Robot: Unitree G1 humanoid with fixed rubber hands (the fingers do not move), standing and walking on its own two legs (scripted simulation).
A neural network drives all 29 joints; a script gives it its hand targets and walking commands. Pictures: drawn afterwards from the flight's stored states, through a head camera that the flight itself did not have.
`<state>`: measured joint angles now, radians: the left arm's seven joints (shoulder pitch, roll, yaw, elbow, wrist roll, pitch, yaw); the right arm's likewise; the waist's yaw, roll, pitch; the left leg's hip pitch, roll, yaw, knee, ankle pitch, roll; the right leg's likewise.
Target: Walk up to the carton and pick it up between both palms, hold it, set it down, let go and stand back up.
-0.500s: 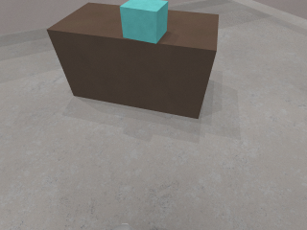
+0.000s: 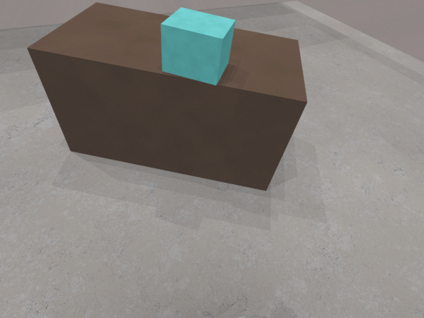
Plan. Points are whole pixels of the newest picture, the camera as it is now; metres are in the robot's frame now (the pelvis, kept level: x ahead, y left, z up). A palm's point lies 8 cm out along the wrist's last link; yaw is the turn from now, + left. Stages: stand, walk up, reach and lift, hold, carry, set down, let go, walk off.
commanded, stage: walk up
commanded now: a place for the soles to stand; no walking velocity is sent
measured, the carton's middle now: (198, 45) +1.18 +0.02 -0.02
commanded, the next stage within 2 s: none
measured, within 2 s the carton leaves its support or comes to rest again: neither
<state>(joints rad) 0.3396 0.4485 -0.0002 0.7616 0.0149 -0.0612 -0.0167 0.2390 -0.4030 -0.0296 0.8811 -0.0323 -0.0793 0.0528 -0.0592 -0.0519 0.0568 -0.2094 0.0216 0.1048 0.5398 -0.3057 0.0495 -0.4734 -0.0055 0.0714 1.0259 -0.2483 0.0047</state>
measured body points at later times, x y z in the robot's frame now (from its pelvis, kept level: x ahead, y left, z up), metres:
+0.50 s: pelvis +0.18 -0.02 -0.01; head +0.20 -0.04 +0.43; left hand +0.27 +0.30 -0.09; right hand +0.27 -0.34 -0.13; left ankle +0.23 +0.12 -0.68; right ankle +0.20 -0.13 -0.74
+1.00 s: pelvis +0.36 +0.09 -0.01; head +0.38 +0.11 +0.44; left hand +0.48 +0.39 -0.13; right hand +0.41 -0.25 -0.09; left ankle +0.39 +0.16 -0.74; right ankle +0.35 -0.10 -0.66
